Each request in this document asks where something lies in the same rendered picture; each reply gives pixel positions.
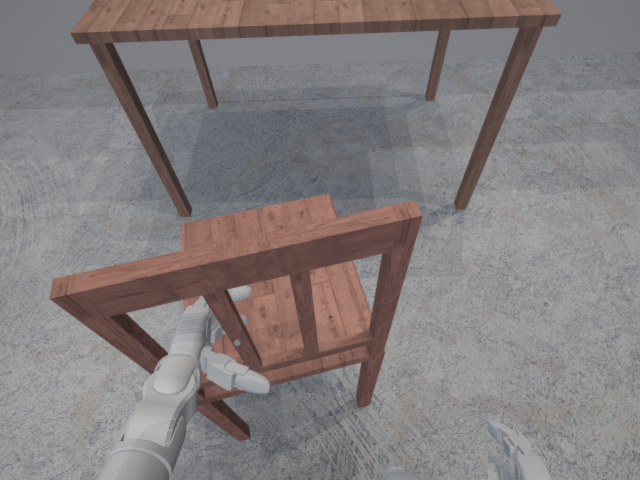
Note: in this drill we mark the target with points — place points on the chair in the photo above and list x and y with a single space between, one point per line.
307 313

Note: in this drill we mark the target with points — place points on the right robot hand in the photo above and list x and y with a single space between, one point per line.
527 465

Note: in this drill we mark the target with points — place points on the table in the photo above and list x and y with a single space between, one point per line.
116 21

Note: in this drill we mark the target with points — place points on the right robot shin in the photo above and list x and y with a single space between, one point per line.
395 469

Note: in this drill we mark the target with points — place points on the robot left forearm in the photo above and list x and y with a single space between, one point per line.
151 439

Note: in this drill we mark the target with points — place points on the left robot hand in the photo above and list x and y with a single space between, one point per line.
198 327

